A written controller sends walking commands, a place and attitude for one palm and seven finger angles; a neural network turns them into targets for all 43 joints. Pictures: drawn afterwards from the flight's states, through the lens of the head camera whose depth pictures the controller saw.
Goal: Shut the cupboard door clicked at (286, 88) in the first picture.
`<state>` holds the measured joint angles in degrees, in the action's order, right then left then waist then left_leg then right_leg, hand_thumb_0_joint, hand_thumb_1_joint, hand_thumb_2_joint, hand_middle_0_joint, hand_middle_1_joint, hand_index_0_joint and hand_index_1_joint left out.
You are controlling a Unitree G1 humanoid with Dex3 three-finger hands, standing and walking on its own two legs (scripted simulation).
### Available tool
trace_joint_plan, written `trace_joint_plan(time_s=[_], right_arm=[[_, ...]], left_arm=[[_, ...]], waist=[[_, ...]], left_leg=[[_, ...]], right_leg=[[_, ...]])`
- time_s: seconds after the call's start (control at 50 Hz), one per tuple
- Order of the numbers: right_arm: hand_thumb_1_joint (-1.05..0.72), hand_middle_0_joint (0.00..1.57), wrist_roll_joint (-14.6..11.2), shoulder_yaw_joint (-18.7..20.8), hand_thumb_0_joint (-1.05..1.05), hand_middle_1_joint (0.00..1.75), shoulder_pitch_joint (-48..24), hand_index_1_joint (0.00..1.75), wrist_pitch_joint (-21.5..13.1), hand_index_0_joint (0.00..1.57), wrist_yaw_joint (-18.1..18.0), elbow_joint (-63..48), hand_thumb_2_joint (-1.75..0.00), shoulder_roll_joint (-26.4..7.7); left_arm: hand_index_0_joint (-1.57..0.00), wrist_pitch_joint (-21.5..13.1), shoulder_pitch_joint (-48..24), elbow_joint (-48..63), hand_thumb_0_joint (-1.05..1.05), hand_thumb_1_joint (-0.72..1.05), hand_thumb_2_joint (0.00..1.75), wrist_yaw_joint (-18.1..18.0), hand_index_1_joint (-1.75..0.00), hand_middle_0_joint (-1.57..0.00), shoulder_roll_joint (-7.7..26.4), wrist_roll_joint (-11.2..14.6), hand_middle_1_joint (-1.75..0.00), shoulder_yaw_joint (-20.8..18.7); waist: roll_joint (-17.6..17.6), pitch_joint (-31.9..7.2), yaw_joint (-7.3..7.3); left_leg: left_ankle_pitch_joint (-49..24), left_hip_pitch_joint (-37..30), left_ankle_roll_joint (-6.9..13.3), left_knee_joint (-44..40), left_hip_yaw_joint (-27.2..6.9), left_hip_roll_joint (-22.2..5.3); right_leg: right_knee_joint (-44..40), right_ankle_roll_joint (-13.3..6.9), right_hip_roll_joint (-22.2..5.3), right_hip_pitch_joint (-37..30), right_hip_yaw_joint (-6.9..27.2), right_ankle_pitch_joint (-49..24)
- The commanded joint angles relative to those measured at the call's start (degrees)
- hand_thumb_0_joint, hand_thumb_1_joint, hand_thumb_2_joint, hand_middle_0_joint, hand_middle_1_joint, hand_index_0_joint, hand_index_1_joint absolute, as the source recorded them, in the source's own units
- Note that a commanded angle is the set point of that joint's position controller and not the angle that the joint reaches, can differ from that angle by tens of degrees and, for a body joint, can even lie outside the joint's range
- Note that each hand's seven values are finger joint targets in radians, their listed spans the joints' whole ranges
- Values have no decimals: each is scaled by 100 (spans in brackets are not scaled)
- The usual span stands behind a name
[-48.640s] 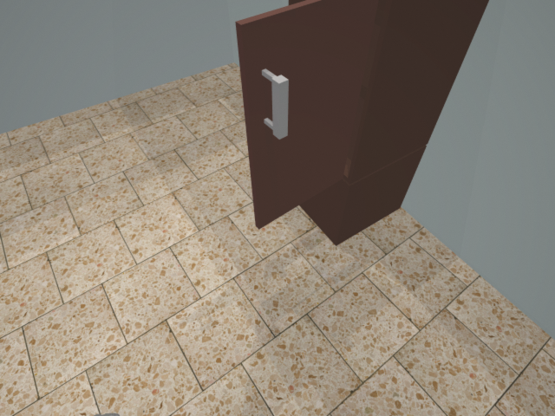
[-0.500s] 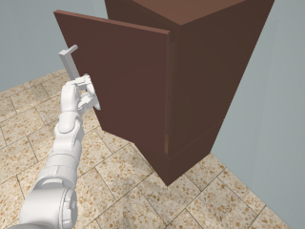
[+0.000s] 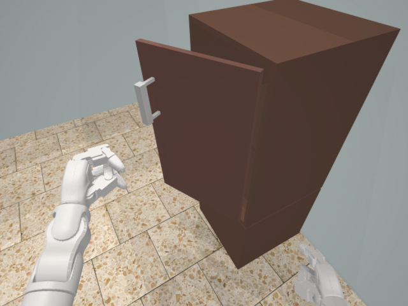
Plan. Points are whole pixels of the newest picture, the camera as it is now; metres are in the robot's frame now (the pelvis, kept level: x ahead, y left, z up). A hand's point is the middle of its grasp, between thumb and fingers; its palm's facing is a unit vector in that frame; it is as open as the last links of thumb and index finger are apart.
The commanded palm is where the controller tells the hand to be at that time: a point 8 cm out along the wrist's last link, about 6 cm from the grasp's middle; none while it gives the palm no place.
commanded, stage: draw the hand back to the body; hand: left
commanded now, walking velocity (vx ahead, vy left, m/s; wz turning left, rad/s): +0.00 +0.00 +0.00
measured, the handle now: (149, 101) +0.63 +0.22 +0.09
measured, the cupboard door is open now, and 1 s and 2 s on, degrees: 28 28 28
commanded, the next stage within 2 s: step back with the hand held close in 0.88 s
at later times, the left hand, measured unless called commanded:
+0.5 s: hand (43, 210) +0.21 +0.27 +0.16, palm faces +0.41 -0.82 -0.40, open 6.1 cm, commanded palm +0.16 +0.31 +0.18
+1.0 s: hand (47, 205) +0.22 +0.26 +0.17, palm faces +0.44 -0.80 -0.41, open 7.4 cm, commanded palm +0.17 +0.30 +0.18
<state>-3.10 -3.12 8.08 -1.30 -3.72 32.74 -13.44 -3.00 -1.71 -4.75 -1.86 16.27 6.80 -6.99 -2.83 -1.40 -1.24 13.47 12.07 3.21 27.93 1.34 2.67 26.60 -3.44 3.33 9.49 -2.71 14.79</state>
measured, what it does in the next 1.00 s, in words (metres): stands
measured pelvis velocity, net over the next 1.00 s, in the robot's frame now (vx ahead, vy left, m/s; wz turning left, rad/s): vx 0.03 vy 0.00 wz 0.01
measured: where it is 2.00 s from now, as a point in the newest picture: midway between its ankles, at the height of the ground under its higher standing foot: outside the picture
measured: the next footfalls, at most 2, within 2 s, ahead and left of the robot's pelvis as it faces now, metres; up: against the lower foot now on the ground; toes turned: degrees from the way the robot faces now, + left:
none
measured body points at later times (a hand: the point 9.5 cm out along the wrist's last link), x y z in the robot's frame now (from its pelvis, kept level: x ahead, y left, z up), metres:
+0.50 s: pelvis +0.02 +0.01 +0.01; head -0.01 -0.02 +0.45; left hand +0.18 +0.31 +0.18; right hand +0.20 -0.22 -0.09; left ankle +0.02 +0.08 -0.74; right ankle +0.00 -0.08 -0.74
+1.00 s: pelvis +0.03 +0.00 +0.01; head +0.01 -0.03 +0.45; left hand +0.19 +0.30 +0.19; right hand +0.22 -0.22 -0.09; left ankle +0.02 +0.08 -0.74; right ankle +0.00 -0.08 -0.74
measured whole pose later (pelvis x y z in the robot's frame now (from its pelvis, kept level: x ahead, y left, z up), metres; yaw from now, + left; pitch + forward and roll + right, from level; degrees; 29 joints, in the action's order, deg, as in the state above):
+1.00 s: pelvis +0.03 +0.00 +0.01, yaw +0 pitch -3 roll +0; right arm -1.2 -1.5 10.9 -2.9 -3.4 35.8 -12.9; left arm -4.0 27.0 21.6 -5.6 20.5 5.2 -19.2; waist -4.5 -0.6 -3.3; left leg 13.8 6.3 3.1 23.4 0.8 3.0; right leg 21.4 -3.4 3.3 3.3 -2.7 14.9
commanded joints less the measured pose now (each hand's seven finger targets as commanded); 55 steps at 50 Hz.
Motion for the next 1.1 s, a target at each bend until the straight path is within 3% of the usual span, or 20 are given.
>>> trace_joint_plan(time_s=[0.0, 0.08, 0.12, 0.2, 0.22, 0.26, 0.32, 0.4, 0.48, 0.5, 0.56, 0.64, 0.7, 0.82, 0.92, 0.98, 1.0, 1.02, 1.04, 1.08], right_arm=[[-90, 20, 76, 174, 0, 30, -535, 30, -201, 20, -44, -718, -90, -579], [-90, 20, 122, 195, 0, 30, -579, 30, -256, 20, -40, -680, -90, -562], [-90, 20, 143, 194, 0, 30, -601, 30, -257, 20, -36, -675, -90, -560], [-90, 20, 158, 227, 0, 30, -642, 30, -207, 20, -10, -675, -90, -574], [-90, 20, 164, 247, 0, 30, -641, 30, -190, 20, -3, -686, -90, -552], [-90, 20, 161, 268, 0, 30, -640, 30, -187, 20, 12, -701, -90, -555], [-90, 20, 169, 314, 0, 30, -615, 30, -234, 20, 46, -715, -90, -529], [-90, 20, 179, 348, 0, 30, -576, 30, -317, 20, 41, -715, -90, -543], [-90, 20, 153, 400, 0, 30, -530, 30, -380, 20, 21, -712, -90, -534], [-90, 20, 152, 395, 0, 30, -524, 30, -398, 20, 31, -668, -90, -540], [-90, 20, 149, 423, 0, 30, -477, 30, -453, 20, 9, -581, -90, -618], [-90, 20, 167, 450, 0, 30, -438, 30, -509, 20, -50, -577, -90, -632], [-90, 20, 188, 426, 0, 30, -469, 30, -514, 20, -62, -606, -90, -582], [-90, 20, 191, 371, 0, 30, -518, 30, -489, 20, -28, -602, -90, -512], [-90, 20, 198, 388, 0, 30, -497, 30, -432, 20, -16, -619, -90, -515], [-90, 20, 189, 401, 0, 30, -493, 30, -406, 20, -13, -643, -90, -534], [-90, 20, 142, 522, 0, 30, -415, 30, -285, 20, -3, -824, -90, -741], [-90, 20, 190, 513, 0, 30, -391, 30, -213, 20, -27, -695, -90, -672], [-90, 20, 194, 526, 0, 30, -434, 30, -169, 20, -25, -728, -90, -673], [-90, 20, 186, 543, 0, 30, -381, 30, -61, 20, -18, -750, -90, -678]], left_arm=[[-86, -450, -1468, 2038, 0, 90, 90, -257, -102, -86, 1080, -113, -102, -551], [-75, -453, -918, 2488, 0, 90, 90, -332, -90, -75, 959, -159, -90, -508], [-69, -438, -459, 2515, 0, 90, 90, -355, -84, -69, 935, -158, -84, -583], [-58, -438, 439, 2627, 0, 90, 90, -352, -72, -58, 1206, -143, -72, -1059], [-56, -439, 700, 2710, 0, 90, 90, -337, -69, -56, 1119, -123, -69, -1063], [-50, -469, 1067, 2936, 0, 90, 90, -327, -63, -50, 1303, -129, -63, -1324], [-42, -523, 1503, 3428, 0, 90, 90, -351, -54, -42, 1372, -141, -54, -1512], [-31, -534, 2114, 3721, 0, 90, 90, -406, -42, -31, 1566, -125, -42, -1868], [-20, -533, 2649, 3897, 0, 90, 90, -453, -30, -20, 1633, -108, -30, -2100], [-20, -547, 2512, 3893, 0, 90, 90, -436, -30, -20, 1423, -145, -30, -1875], [-20, -525, 2119, 3691, 0, 90, 90, -479, -30, -20, 1306, -203, -30, -1670], [-20, -537, 2043, 3662, 0, 90, 90, -537, -30, -20, 1407, -205, -30, -1756], [-20, -567, 2182, 3816, 0, 90, 90, -550, -30, -20, 1514, -199, -30, -1875], [-20, -509, 2300, 3908, 0, 90, 90, -540, -30, -20, 1515, -196, -30, -1917], [-20, -467, 2443, 3695, 0, 90, 90, -493, -30, -20, 1470, -165, -30, -1948], [-20, -461, 2458, 3717, 0, 90, 90, -471, -30, -20, 1472, -156, -30, -1936], [-20, -686, 1832, 4187, 0, 90, 90, -536, -30, -20, 2239, -188, -30, -2635], [-20, -712, 2418, 3704, 0, 90, 90, -511, -30, -20, 1795, -178, -30, -2300], [-20, -720, 2471, 3767, 0, 90, 90, -510, -30, -20, 1815, -200, -30, -2276], [-20, -741, 2796, 3708, 0, 90, 90, -513, -30, -20, 1599, -223, -30, -2073]], waist=[[-264, -704, 57], [-382, -562, 58], [-163, -452, 16], [289, -370, -102], [259, -351, -106], [146, -463, -171], [-262, -536, -189], [-47, -395, -219], [-84, -246, -227], [-170, -125, -158], [-140, 222, -62], [107, -35, -114], [77, -432, -197], [-383, -221, -207], [51, -142, -217], [-50, -227, -222], [-95, -85, -54], [102, -214, -9], [128, -170, -23], [172, -484, 24]], left_leg=[[-418, -770, -128, -737, -398, -300], [-468, -993, -167, -923, -516, -358], [-451, -947, -175, -996, -535, -363], [-683, -812, -152, -967, -462, -337], [-784, -796, -155, -948, -450, -342], [-1037, -788, -168, -891, -415, -328], [-1340, -833, -221, -817, -439, -348], [-1421, -699, -200, -747, -408, -348], [-1378, -652, -210, -720, -391, -372], [-1317, -657, -208, -726, -385, -361], [-900, -654, -188, -808, -450, -383], [-790, -731, -130, -798, -429, -353], [-1115, -796, -113, -719, -384, -308], [-1410, -726, -177, -676, -360, -317], [-1458, -682, -148, -677, -336, -329], [-1482, -709, -138, -676, -314, -325], [-1115, -356, 39, -333, -557, -494], [-1101, -387, 34, -164, -606, -496], [-1106, -388, 21, -94, -566, -473], [-1325, -358, 12, -7, -529, -516]], right_leg=[[-768, 183, -299, -66, 343, -570], [-855, 144, -268, -148, 286, -523], [-892, 149, -253, -214, 253, -504], [-952, 172, -271, -369, 254, -664], [-926, 168, -290, -438, 247, -745], [-894, 174, -313, -547, 250, -949], [-810, 155, -325, -603, 244, -1137], [-822, 185, -329, -535, 219, -1237], [-824, 196, -335, -429, 233, -1157], [-837, 195, -335, -302, 230, -1083], [-916, 210, -330, 20, 223, -648], [-918, 214, -348, -99, 233, -578], [-826, 209, -378, -374, 262, -951], [-825, 185, -386, -398, 275, -1240], [-835, 207, -374, -381, 268, -1327], [-826, 223, -395, -418, 281, -1368], [-975, 286, -780, 9, 839, -1635], [-924, 219, -985, 66, 876, -1752], [-947, 261, -1043, 175, 921, -1963], [-730, 283, -1115, 117, 865, -2137]])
